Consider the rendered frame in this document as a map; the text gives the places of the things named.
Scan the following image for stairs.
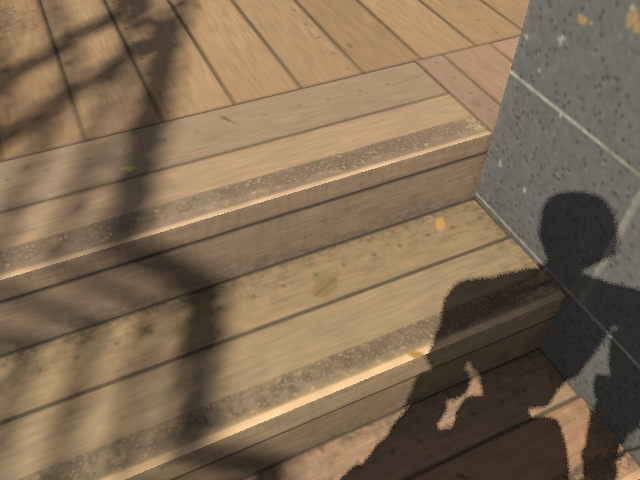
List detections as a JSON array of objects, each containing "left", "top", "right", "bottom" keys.
[{"left": 0, "top": 133, "right": 640, "bottom": 480}]

